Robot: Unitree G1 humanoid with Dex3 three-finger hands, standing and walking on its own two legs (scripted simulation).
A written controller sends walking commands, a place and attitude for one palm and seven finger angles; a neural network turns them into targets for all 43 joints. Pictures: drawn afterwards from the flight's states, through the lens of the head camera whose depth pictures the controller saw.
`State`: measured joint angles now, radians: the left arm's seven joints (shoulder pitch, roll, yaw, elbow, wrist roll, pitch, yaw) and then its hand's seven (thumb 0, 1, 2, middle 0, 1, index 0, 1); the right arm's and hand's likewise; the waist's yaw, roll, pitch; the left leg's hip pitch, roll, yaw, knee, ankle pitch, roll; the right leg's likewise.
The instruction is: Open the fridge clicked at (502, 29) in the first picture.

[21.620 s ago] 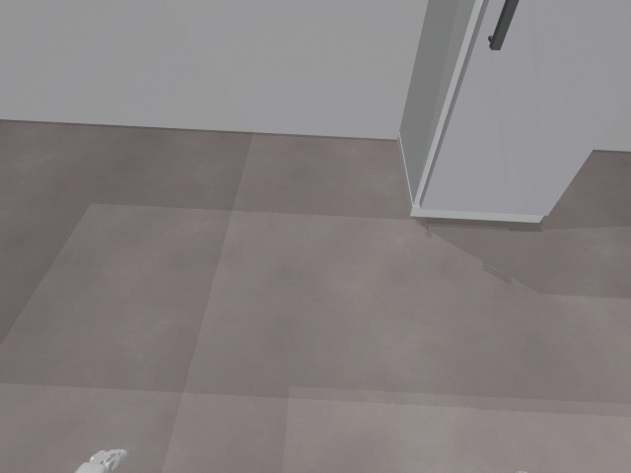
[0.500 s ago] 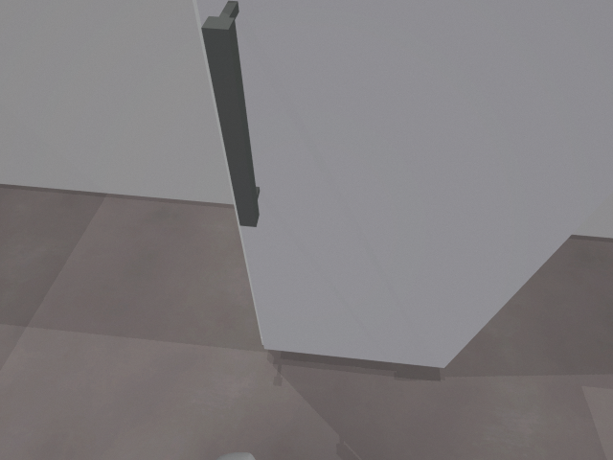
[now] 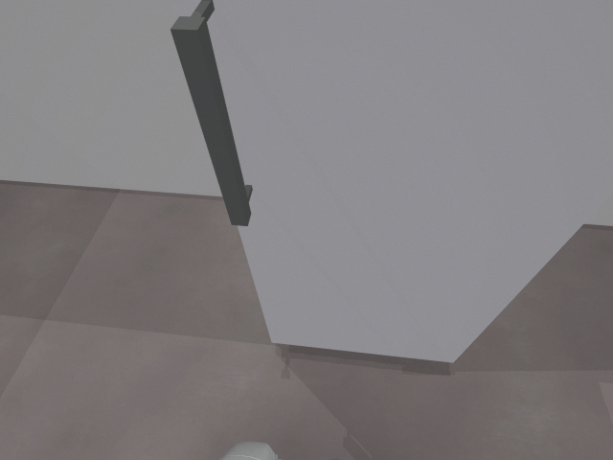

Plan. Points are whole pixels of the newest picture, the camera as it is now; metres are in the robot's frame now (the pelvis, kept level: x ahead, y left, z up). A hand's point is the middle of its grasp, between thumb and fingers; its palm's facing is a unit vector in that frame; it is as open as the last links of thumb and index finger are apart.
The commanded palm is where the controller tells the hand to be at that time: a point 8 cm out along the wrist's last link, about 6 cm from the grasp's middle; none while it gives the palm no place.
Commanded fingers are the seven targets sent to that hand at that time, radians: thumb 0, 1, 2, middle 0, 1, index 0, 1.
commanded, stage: come to a stop and stand still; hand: left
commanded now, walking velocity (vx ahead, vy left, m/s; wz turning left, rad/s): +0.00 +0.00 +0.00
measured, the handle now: (226, 133) +0.45 +0.15 +0.17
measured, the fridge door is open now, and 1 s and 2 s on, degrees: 0 0 0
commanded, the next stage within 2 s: look again from close up in 1.80 s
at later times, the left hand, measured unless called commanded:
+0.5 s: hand out of the picture -0.04 +0.22 -0.18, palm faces +0.04 -0.99 -0.16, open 7.3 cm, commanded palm none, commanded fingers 0.00 0.90 0.90 -0.20 -0.30 -0.20 -0.30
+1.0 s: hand out of the picture -0.05 +0.20 -0.18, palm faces +0.03 -0.99 -0.12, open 7.4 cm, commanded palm none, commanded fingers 0.00 0.90 0.90 -0.20 -0.30 -0.20 -0.30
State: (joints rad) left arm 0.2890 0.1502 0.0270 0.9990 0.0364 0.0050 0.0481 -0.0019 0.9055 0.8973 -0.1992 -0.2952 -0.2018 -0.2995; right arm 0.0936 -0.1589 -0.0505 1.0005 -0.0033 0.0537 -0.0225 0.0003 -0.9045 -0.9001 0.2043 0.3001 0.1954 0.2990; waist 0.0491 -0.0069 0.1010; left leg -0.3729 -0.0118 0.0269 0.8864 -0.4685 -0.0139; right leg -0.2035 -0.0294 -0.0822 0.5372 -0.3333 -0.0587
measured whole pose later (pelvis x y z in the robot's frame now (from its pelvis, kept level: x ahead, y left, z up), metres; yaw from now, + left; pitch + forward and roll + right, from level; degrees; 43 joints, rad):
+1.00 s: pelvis -0.02 +0.06 +0.01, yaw -1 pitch +0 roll +0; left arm 0.32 0.11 0.00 1.16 0.02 -0.01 0.04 0.00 0.91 0.90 -0.20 -0.30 -0.20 -0.30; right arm 0.30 -0.10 0.01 1.16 0.00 -0.03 -0.04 0.01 -0.92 -0.90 0.20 0.30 0.20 0.30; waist 0.02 -0.04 0.04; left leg -0.16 -0.03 0.07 0.39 -0.23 0.05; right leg -0.17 -0.05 -0.05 0.40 -0.22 0.03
